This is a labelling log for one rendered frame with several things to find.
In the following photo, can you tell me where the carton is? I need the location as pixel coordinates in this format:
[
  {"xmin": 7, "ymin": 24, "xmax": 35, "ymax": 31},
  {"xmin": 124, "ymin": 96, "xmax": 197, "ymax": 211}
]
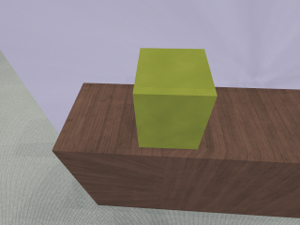
[{"xmin": 132, "ymin": 48, "xmax": 218, "ymax": 150}]

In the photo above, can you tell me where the pedestal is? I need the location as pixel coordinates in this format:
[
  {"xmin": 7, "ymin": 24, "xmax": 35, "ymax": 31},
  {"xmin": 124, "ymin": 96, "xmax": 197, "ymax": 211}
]
[{"xmin": 52, "ymin": 82, "xmax": 300, "ymax": 218}]

